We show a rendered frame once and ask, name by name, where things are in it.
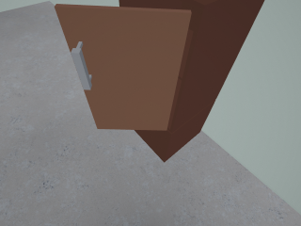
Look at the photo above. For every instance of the handle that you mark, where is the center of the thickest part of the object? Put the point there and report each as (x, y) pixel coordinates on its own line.
(81, 66)

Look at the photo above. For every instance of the cupboard door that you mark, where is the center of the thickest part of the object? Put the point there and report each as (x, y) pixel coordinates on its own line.
(134, 56)

